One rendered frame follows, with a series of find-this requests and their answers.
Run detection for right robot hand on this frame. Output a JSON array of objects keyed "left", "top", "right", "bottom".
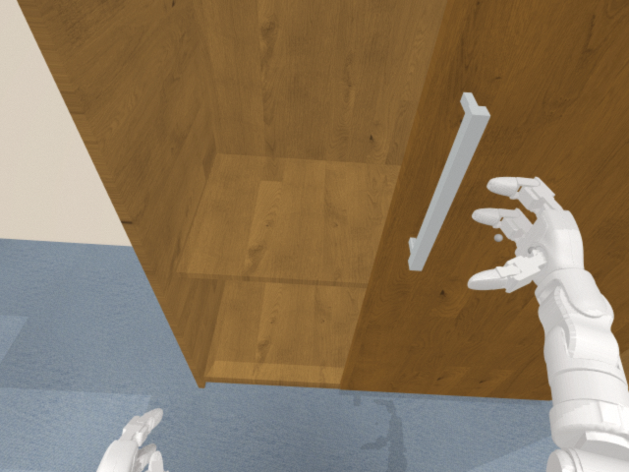
[{"left": 468, "top": 177, "right": 584, "bottom": 293}]

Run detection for handle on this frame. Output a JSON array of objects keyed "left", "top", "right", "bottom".
[{"left": 408, "top": 92, "right": 490, "bottom": 271}]

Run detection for left robot hand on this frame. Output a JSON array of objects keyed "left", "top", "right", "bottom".
[{"left": 96, "top": 408, "right": 169, "bottom": 472}]

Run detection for robot right forearm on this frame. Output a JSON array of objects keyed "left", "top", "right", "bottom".
[{"left": 535, "top": 268, "right": 629, "bottom": 461}]

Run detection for right robot upper arm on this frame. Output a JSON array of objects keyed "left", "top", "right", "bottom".
[{"left": 546, "top": 447, "right": 629, "bottom": 472}]

